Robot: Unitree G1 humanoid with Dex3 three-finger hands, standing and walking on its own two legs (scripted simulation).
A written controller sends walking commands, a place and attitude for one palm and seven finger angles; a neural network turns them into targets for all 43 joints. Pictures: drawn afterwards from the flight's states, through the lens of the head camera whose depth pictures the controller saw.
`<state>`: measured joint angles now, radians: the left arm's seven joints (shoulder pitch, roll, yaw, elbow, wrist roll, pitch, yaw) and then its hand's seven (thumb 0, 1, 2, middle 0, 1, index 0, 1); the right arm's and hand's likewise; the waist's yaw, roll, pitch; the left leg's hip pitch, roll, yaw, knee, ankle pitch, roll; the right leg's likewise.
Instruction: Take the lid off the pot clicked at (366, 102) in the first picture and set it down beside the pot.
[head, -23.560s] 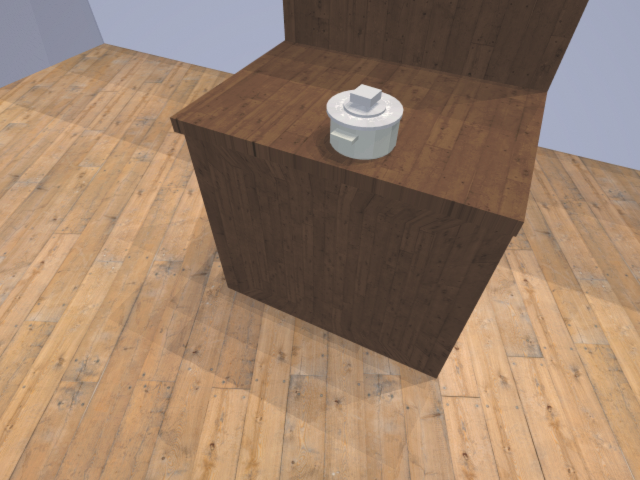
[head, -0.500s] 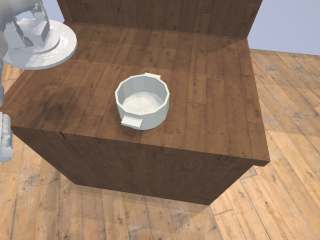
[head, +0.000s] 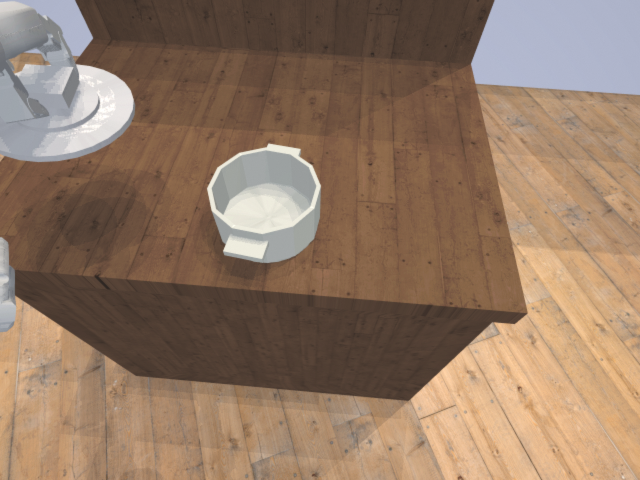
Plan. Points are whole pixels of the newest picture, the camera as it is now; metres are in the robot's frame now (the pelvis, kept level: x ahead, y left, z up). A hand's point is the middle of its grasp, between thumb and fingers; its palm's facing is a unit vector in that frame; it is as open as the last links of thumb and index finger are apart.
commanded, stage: lower the lid onto the table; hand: left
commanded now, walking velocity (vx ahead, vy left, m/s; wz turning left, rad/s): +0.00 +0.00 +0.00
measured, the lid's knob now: (47, 86) +0.52 +0.28 +0.19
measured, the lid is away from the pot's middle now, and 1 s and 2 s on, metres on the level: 0.23 0.22 0.23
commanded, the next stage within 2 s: none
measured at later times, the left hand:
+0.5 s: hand (40, 125) +0.48 +0.28 +0.17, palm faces -0.39 -0.07 -0.92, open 8.5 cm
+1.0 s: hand (62, 145) +0.49 +0.28 +0.14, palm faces -0.43 -0.07 -0.90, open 8.5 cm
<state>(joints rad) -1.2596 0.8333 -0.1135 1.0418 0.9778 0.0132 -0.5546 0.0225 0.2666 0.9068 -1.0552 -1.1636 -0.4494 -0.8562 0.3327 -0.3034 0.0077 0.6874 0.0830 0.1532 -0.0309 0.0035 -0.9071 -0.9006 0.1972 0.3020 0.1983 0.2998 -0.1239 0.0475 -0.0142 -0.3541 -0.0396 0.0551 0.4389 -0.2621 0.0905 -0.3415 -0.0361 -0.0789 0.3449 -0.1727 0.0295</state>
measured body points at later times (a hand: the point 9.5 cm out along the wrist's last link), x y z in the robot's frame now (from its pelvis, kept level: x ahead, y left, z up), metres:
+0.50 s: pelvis +0.00 +0.01 +0.00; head +0.08 +0.01 +0.44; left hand +0.50 +0.29 +0.22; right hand +0.05 -0.27 -0.12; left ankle -0.04 +0.06 -0.74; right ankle -0.01 -0.15 -0.74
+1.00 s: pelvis +0.00 +0.01 -0.01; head +0.08 +0.02 +0.44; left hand +0.50 +0.28 +0.19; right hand +0.01 -0.27 -0.13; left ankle -0.04 +0.06 -0.74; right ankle -0.01 -0.15 -0.74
